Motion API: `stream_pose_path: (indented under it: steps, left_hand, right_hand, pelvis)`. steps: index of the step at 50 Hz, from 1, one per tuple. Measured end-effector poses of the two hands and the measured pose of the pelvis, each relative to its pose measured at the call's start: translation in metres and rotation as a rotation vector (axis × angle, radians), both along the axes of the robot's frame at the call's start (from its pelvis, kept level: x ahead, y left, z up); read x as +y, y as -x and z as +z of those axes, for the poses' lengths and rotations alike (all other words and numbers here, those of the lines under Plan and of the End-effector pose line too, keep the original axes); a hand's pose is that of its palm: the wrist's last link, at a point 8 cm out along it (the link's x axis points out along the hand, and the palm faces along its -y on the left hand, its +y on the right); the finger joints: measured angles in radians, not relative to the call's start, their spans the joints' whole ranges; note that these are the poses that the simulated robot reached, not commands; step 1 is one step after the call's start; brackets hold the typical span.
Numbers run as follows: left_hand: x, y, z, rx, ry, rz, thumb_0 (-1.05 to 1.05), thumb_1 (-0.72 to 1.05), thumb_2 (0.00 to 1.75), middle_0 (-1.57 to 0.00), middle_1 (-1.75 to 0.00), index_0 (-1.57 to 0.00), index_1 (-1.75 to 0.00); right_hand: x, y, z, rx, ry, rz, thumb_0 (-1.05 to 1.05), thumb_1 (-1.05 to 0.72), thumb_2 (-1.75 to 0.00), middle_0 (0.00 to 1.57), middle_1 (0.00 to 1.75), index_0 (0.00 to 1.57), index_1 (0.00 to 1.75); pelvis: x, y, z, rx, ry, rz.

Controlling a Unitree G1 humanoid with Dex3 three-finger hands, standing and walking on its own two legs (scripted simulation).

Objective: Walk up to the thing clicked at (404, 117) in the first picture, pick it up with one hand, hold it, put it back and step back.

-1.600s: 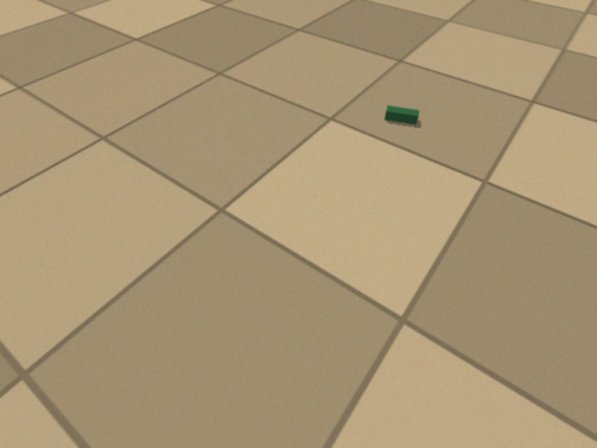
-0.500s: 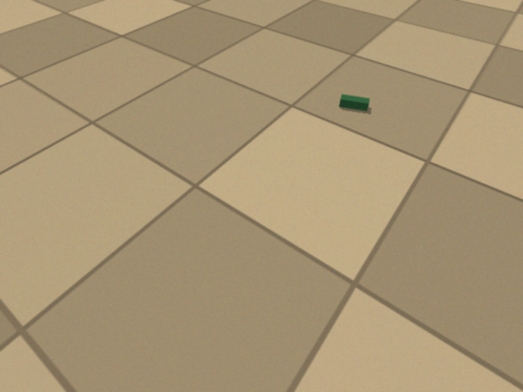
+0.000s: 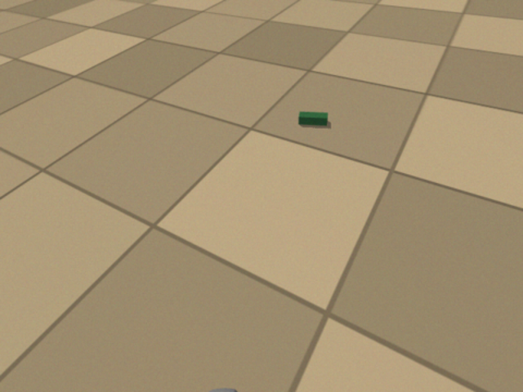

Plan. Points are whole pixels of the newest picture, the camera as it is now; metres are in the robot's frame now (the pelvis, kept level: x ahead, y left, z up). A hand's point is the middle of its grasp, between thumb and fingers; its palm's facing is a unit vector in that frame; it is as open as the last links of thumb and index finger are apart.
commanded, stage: walk up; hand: left
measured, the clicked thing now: (313, 118) +1.90 -0.13 -0.73
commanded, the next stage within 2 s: none
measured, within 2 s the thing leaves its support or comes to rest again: neither
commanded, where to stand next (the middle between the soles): +1.46 -0.28 m, yaw -6 degrees
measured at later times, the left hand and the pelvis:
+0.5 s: hand (161, 275) +0.37 +0.28 -0.13, palm faces -0.17 -0.93 -0.33, open 7.4 cm; pelvis +0.26 +0.01 +0.01, yaw -7 degrees
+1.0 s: hand (237, 182) +0.64 +0.14 -0.11, palm faces -0.16 -0.92 -0.36, open 7.4 cm; pelvis +0.52 -0.10 +0.01, yaw -9 degrees
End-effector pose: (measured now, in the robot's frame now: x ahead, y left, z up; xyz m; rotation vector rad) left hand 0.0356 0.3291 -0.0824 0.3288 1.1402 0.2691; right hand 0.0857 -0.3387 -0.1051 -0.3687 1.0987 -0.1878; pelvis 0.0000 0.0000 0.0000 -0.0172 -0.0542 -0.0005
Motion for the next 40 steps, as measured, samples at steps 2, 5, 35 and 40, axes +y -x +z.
stream_pose_path:
  steps: [2,5,35,40]
  left_hand:
    - [-0.010,-0.005,-0.001,0.034,0.023,0.002,0.00,0.91,0.90,-0.21,-0.30,-0.20,-0.29]
    - [-0.018,-0.020,-0.006,0.075,0.052,0.001,0.00,0.91,0.90,-0.21,-0.30,-0.20,-0.30]
    - [-0.066,-0.512,0.010,-0.085,0.012,-0.325,0.01,0.91,0.90,-0.20,-0.30,-0.20,-0.29]
    - [-0.113,-0.578,0.009,-0.184,0.000,-0.316,0.00,0.91,0.90,-0.20,-0.30,-0.20,-0.29]
  right_hand:
    - [0.006,-0.026,0.009,-0.031,-0.027,0.023,0.01,-0.90,-0.90,0.20,0.30,0.20,0.30]
    - [0.013,-0.059,0.020,-0.048,-0.045,0.046,0.01,-0.90,-0.90,0.20,0.30,0.20,0.30]
    - [-0.031,-0.232,0.005,0.116,-0.015,-0.236,0.00,-0.89,-0.90,0.20,0.30,0.21,0.30]
    - [-0.062,-0.288,-0.019,0.163,-0.035,-0.233,0.01,-0.90,-0.90,0.20,0.30,0.21,0.30]
  pelvis:
    - [-0.003,-0.017,0.007,0.002,0.002,-0.009]
    - [-0.006,-0.045,0.012,0.012,0.003,-0.023]
    - [-0.042,-0.375,0.002,0.020,-0.066,-0.135]
    - [-0.077,-0.427,-0.010,0.008,-0.046,-0.137]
